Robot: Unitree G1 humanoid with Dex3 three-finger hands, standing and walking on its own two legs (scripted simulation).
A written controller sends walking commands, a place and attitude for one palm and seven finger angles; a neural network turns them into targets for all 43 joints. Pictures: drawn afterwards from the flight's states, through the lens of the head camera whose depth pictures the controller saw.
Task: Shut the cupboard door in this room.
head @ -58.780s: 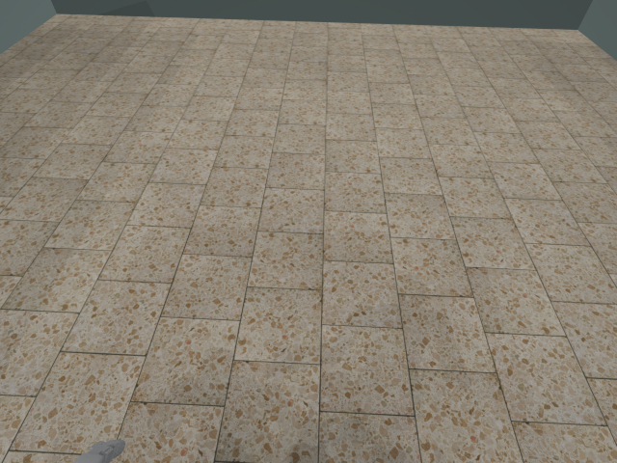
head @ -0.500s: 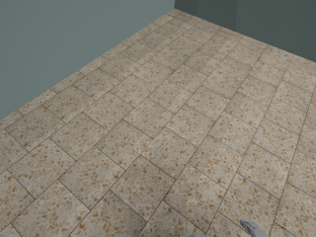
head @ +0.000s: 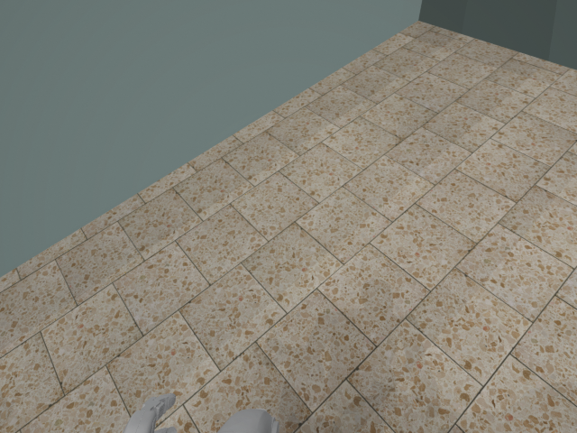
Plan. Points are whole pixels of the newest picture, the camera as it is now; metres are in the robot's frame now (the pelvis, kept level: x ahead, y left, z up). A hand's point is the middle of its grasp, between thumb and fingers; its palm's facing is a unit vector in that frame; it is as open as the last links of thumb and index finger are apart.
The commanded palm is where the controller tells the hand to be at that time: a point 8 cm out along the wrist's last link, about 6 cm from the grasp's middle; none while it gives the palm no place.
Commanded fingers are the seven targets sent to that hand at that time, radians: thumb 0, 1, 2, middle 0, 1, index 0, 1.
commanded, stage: walk to a spot facing it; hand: left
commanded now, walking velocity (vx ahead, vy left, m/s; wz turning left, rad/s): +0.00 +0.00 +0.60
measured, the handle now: out of the picture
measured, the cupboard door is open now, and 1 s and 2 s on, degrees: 100 100 100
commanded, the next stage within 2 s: none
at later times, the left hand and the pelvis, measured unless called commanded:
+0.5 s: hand out of the picture -0.04 +0.27 -0.18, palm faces +0.36 -0.89 -0.26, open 7.4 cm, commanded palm none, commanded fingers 0.00 0.90 0.90 -0.20 -0.30 -0.20 -0.30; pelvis +0.01 +0.05 +0.00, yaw +18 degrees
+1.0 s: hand out of the picture +0.08 +0.26 -0.14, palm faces +0.51 -0.81 -0.29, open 7.4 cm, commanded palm none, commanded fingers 0.00 0.90 0.90 -0.20 -0.30 -0.20 -0.30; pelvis +0.05 +0.02 -0.01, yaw +35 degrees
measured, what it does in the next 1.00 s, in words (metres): steps on the spot, turning left: left foot, then right foot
